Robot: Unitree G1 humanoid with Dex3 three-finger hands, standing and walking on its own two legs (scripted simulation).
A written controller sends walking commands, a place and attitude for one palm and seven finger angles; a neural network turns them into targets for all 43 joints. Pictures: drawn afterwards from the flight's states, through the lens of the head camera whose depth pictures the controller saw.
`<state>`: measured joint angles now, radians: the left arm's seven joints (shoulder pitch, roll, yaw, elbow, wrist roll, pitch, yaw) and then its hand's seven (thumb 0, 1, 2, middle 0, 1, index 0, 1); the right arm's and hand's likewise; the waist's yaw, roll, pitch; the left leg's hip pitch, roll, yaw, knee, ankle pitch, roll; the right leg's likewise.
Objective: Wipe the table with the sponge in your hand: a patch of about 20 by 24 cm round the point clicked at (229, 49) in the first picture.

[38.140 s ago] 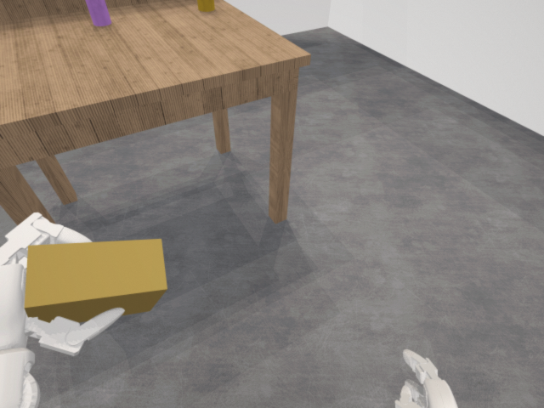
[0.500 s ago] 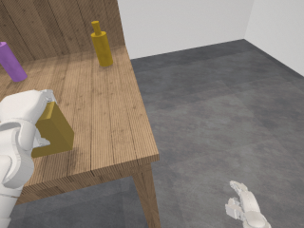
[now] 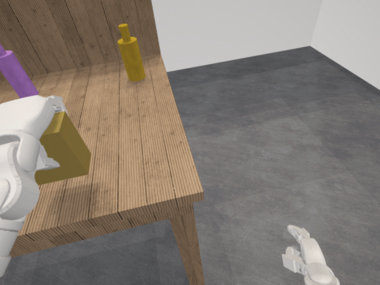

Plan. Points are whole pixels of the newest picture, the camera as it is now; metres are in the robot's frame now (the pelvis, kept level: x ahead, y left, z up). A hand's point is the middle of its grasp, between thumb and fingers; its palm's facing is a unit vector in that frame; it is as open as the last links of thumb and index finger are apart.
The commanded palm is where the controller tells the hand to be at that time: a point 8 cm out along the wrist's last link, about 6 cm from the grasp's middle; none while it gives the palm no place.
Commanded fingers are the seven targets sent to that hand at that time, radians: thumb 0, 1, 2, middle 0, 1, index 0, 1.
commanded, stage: lift the sponge slowly off the table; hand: left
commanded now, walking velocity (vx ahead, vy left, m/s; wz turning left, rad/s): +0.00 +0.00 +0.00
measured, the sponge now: (56, 156) +0.28 +0.33 +0.16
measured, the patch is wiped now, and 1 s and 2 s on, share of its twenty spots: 1.00 1.00 1.00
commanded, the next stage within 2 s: bring the sponge back beside the body in 0.30 s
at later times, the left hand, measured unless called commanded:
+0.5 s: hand (49, 131) +0.28 +0.30 +0.23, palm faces +0.13 -0.01 -0.99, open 10.2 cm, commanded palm +0.23 +0.31 +0.30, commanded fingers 0.00 0.10 1.30 -1.20 -1.60 -1.20 -1.60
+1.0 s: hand (39, 155) +0.23 +0.29 +0.22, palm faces +0.19 -0.04 -0.98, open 10.2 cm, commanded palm +0.18 +0.30 +0.29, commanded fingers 0.00 0.10 1.30 -1.20 -1.60 -1.20 -1.60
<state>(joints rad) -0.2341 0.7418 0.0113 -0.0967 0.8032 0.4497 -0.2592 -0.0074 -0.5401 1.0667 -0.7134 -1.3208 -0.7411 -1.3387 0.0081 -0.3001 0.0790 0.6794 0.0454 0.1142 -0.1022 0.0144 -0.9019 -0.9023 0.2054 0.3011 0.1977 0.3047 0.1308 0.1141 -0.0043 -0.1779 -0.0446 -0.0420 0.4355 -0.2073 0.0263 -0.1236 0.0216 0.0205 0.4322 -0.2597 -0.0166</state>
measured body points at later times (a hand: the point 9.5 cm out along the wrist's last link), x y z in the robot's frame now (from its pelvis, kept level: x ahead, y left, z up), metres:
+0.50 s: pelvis +0.00 +0.00 +0.00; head -0.01 -0.05 +0.45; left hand +0.27 +0.30 +0.28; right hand +0.26 -0.19 -0.09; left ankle +0.02 +0.10 -0.74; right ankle -0.01 -0.11 -0.74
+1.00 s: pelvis -0.01 -0.01 +0.00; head -0.04 -0.06 +0.44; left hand +0.21 +0.29 +0.27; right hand +0.26 -0.20 -0.07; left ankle +0.02 +0.10 -0.74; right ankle -0.01 -0.11 -0.74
